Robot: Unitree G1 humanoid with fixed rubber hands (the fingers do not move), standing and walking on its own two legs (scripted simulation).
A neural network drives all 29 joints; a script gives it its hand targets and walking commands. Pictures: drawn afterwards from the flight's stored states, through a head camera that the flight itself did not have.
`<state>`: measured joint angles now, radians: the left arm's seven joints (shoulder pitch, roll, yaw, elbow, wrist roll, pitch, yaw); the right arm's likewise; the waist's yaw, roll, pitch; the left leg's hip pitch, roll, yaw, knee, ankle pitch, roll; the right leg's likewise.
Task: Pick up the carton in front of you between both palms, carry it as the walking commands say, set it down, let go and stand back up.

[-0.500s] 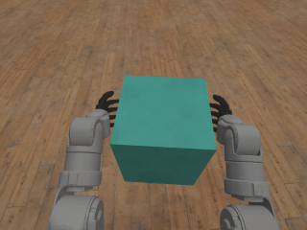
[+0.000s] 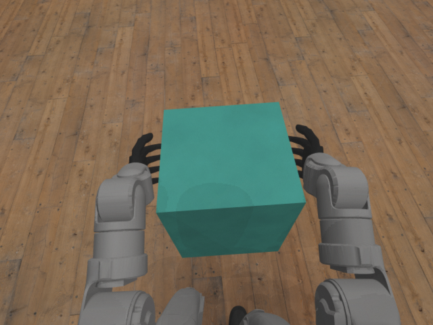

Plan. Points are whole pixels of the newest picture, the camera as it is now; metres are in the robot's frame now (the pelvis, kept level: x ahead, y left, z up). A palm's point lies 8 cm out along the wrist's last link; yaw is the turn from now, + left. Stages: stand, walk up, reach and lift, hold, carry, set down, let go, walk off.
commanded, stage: carry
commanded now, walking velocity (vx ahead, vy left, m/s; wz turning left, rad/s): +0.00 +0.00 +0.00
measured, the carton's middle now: (226, 187) +0.36 +0.02 -0.02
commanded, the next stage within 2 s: none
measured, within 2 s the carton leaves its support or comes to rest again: neither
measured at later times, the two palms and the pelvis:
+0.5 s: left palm (155, 66) +0.54 +0.16 +0.13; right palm (316, 76) +0.52 -0.14 +0.13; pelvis +0.19 +0.03 +0.01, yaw -1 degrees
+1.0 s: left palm (152, 33) +0.69 +0.20 +0.10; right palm (283, 38) +0.68 -0.10 +0.10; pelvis +0.40 +0.05 +0.02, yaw -1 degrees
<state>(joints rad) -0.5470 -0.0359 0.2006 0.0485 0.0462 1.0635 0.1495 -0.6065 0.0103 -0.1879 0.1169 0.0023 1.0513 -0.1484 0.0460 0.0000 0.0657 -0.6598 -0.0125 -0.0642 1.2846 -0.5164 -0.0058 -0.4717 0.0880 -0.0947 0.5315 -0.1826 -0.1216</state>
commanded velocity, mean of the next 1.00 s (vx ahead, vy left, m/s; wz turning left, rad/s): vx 0.35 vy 0.00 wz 0.00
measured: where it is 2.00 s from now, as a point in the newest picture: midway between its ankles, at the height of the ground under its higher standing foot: (223, 141)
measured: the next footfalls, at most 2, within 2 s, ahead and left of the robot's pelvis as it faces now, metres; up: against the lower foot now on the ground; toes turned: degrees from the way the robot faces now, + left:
left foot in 0.18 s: +0.23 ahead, +0.12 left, +0.00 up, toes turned +1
right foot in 0.44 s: +0.21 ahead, -0.09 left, +0.00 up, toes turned -5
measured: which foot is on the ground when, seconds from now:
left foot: up 0.00-0.16, down 0.18-0.48, up 0.50-0.74, down 0.76-1.00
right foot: down 0.00-0.20, up 0.22-0.42, down 0.44-0.76, up 0.78-1.00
